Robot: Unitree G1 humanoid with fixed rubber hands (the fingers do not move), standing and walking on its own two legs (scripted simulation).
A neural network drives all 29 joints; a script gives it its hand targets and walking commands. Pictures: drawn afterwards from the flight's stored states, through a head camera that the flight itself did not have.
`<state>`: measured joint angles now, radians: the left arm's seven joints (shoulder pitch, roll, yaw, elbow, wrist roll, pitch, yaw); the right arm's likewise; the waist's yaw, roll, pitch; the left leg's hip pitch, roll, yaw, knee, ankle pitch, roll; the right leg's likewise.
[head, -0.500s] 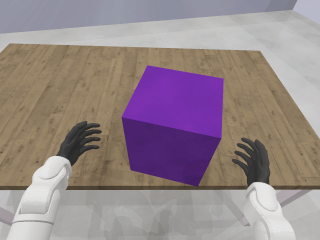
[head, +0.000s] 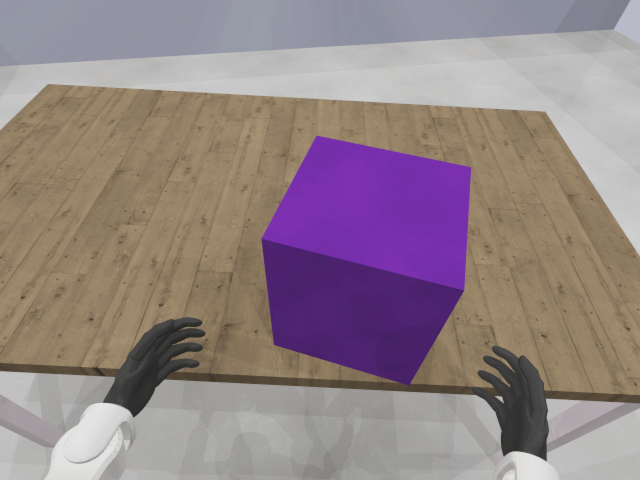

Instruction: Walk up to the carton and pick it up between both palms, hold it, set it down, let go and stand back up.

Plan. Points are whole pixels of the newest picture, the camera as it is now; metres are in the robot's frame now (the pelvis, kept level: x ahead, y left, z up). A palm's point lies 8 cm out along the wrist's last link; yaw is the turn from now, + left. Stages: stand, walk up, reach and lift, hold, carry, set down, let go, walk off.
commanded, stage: set down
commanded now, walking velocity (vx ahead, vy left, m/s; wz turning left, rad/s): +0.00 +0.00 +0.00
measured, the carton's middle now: (364, 263) +0.39 -0.02 +0.04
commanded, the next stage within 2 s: let go in 1.36 s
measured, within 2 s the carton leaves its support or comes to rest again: neither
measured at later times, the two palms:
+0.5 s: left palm (147, 421) +0.17 +0.23 -0.01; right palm (529, 461) +0.16 -0.21 -0.01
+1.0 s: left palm (161, 448) +0.15 +0.22 -0.05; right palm out of the picture +0.15 -0.23 -0.06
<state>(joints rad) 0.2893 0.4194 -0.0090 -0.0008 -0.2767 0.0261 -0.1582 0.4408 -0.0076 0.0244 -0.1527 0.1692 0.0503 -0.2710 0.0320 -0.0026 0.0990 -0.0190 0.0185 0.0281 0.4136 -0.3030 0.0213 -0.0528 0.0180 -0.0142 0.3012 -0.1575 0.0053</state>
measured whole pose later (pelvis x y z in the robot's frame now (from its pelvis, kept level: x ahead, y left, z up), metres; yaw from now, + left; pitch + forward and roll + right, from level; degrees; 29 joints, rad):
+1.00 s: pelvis -0.01 -0.03 +0.00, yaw +0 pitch -5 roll -1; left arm 0.25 0.30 -0.01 0.38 -0.10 0.06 -0.08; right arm 0.30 -0.09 0.00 0.44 0.04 -0.13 -0.09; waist 0.03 0.00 0.09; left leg 0.00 0.03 0.03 0.35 -0.26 -0.01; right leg -0.08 0.03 -0.02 0.32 -0.16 -0.02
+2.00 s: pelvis -0.01 -0.02 +0.00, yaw +0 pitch -2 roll +0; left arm 0.28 0.24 0.02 0.62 0.02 -0.02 0.00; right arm 0.24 -0.23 -0.03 0.73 -0.01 -0.06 0.01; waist 0.01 0.01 0.01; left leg -0.12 0.01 0.02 0.45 -0.30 0.00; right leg -0.20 0.01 -0.02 0.45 -0.21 -0.01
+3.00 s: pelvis -0.04 -0.02 -0.01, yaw +2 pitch -2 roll +0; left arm 0.39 0.27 -0.03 0.81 0.01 -0.03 0.02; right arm 0.39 -0.27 0.01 0.82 -0.01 -0.02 0.00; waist 0.00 0.01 0.01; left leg -0.20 -0.01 0.00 0.49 -0.26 0.00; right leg -0.28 -0.01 -0.04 0.49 -0.18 -0.01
